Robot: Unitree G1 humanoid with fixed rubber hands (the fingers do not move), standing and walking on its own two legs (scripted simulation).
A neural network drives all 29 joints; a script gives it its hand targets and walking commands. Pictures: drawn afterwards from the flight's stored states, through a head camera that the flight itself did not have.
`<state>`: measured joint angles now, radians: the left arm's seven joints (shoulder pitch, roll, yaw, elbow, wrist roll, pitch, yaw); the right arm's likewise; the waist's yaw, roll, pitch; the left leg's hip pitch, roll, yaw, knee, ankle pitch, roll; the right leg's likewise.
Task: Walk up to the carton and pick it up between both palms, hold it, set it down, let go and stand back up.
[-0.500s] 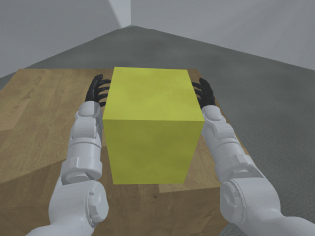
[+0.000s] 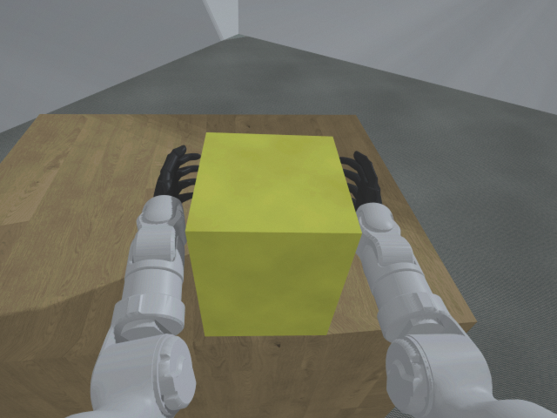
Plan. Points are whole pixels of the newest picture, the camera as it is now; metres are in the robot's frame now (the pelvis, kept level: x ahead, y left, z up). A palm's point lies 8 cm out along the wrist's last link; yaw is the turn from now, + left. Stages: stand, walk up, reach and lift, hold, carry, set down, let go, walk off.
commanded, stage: set down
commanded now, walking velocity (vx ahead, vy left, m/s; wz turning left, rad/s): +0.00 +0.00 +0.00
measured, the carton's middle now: (268, 237) +0.38 +0.01 +0.07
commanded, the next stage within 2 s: none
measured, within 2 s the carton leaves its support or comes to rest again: rests again in 0.10 s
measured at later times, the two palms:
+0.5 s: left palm (172, 205) +0.40 +0.15 +0.13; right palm (365, 212) +0.38 -0.14 +0.13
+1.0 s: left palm (172, 207) +0.40 +0.15 +0.12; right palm (365, 214) +0.38 -0.14 +0.12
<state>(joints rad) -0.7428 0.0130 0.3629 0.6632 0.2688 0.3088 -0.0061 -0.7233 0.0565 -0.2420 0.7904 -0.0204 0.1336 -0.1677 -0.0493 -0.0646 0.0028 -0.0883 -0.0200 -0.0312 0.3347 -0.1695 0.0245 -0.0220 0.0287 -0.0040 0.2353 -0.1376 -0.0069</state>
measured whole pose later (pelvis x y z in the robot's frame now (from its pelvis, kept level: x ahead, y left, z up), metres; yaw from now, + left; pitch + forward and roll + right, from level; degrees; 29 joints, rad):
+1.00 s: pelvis +0.01 +0.00 +0.00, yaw -1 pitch -6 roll -1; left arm -0.69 -0.08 0.46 0.54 0.37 0.25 -0.12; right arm -0.62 0.12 -0.34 0.70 -0.17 -0.06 -0.11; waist -0.02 -0.06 0.09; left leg -0.03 -0.02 0.02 0.30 -0.17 0.03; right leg 0.01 0.01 -0.03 0.24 -0.15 -0.01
